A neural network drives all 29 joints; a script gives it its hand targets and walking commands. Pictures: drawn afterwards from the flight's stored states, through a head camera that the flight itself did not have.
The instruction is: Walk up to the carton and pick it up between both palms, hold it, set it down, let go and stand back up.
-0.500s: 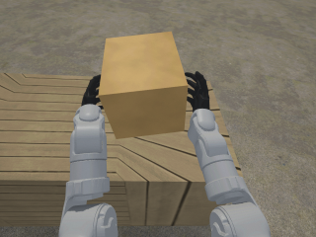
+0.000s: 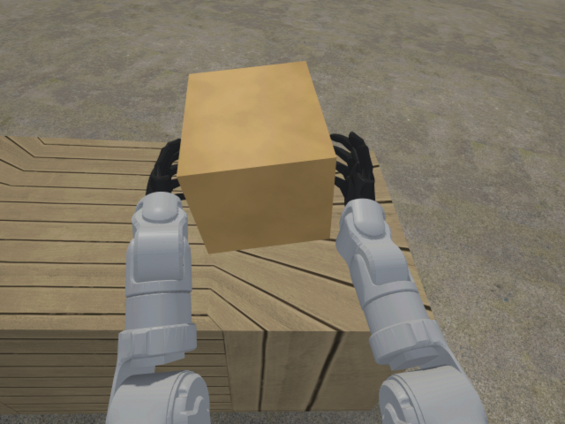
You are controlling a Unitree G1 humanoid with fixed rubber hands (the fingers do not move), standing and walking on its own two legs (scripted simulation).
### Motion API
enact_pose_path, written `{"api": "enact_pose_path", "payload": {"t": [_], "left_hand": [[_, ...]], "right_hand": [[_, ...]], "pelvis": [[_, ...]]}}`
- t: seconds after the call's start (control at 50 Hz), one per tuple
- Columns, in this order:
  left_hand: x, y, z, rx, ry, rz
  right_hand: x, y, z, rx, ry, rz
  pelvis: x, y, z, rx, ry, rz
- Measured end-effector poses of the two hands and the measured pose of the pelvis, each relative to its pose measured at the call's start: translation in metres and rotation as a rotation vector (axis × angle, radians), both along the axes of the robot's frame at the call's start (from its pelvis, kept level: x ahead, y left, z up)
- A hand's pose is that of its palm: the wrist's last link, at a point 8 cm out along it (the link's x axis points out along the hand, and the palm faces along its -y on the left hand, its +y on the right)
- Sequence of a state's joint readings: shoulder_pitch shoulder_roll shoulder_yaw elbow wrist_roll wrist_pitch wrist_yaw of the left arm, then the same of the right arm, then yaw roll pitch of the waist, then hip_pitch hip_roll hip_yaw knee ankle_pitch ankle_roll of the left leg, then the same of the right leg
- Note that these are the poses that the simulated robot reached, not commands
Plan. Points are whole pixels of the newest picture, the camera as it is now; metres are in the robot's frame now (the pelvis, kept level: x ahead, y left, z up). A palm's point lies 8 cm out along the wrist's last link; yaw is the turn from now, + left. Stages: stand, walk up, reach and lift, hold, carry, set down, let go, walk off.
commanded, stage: hold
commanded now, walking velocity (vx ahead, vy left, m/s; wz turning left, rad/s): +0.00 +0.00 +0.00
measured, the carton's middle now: (258, 155) +0.43 +0.01 +0.18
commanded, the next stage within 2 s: set down in 0.22 s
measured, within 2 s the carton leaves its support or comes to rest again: neither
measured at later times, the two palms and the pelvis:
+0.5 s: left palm (176, 207) +0.37 +0.12 +0.14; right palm (362, 185) +0.36 -0.13 +0.18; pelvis +0.01 +0.00 +0.00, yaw +0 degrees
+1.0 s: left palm (198, 229) +0.40 +0.11 +0.05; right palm (352, 205) +0.38 -0.13 +0.12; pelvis +0.05 +0.00 +0.00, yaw +0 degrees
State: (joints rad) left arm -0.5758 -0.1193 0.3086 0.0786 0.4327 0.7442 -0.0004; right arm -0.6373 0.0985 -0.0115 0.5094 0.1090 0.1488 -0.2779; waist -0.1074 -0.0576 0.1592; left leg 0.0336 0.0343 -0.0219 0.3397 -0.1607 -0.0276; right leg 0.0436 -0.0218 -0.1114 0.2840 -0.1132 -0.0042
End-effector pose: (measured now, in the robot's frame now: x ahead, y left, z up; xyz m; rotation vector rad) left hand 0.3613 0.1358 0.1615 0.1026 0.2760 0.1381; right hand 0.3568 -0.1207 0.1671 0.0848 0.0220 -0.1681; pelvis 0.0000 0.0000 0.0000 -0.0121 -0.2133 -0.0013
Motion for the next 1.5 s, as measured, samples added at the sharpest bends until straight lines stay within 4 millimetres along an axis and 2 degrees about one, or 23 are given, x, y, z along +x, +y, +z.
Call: {"api": "enact_pose_path", "payload": {"t": [0.22,0.38,0.44,0.52,0.6,0.72,0.82,0.88,0.98,1.1,1.32,1.5], "left_hand": [[0.006,-0.004,-0.014,-0.011,0.033,-0.005],[0.005,-0.012,-0.006,-0.009,-0.008,-0.021],[0.005,-0.012,-0.009,-0.007,0.016,-0.035],[0.004,-0.012,-0.03,-0.018,0.077,-0.069],[0.004,-0.011,-0.062,-0.013,0.14,-0.086],[0.008,-0.009,-0.104,0.009,0.169,-0.065],[0.015,-0.013,-0.122,0.02,0.159,-0.05],[0.023,-0.019,-0.122,0.018,0.129,-0.061],[0.037,-0.029,-0.11,0.03,0.07,-0.099],[0.04,-0.028,-0.102,0.042,0.074,-0.117],[0.023,-0.01,-0.13,0.023,0.167,-0.091],[0.027,-0.021,-0.138,0.021,0.162,-0.111]], "right_hand": [[0.004,-0.003,-0.007,-0.016,0.03,-0.018],[0.002,-0.009,0.006,-0.031,-0.016,-0.037],[0.003,-0.008,0.009,-0.032,-0.029,-0.038],[0.006,-0.004,0.011,-0.025,-0.087,-0.017],[0.012,0.005,0.006,-0.042,-0.134,0.028],[0.022,0.014,-0.032,-0.042,-0.096,0.049],[0.026,0.007,-0.059,-0.034,-0.059,0.005],[0.027,-0.001,-0.062,-0.038,-0.073,-0.027],[0.028,-0.01,-0.052,-0.031,-0.123,-0.067],[0.028,-0.01,-0.046,-0.017,-0.117,-0.086],[0.021,0.008,-0.073,-0.024,-0.034,-0.063],[0.022,-0.002,-0.076,-0.04,-0.029,-0.073]], "pelvis": [[0.003,-0.001,0.0,0.002,0.012,0.006],[0.007,-0.001,-0.001,-0.003,-0.012,0.0],[0.008,-0.001,-0.001,0.0,-0.02,-0.003],[0.009,0.0,0.0,0.004,-0.012,-0.006],[0.013,0.001,0.001,0.011,0.012,-0.01],[0.022,0.002,0.003,0.014,0.056,-0.013],[0.033,0.001,0.003,0.003,0.117,-0.01],[0.04,0.0,0.003,-0.004,0.147,-0.007],[0.047,-0.001,0.002,-0.01,0.151,-0.007],[0.048,0.0,0.002,-0.005,0.096,-0.01],[0.041,0.006,0.003,-0.009,0.113,-0.005],[0.032,0.01,0.003,-0.004,0.189,-0.02]]}}
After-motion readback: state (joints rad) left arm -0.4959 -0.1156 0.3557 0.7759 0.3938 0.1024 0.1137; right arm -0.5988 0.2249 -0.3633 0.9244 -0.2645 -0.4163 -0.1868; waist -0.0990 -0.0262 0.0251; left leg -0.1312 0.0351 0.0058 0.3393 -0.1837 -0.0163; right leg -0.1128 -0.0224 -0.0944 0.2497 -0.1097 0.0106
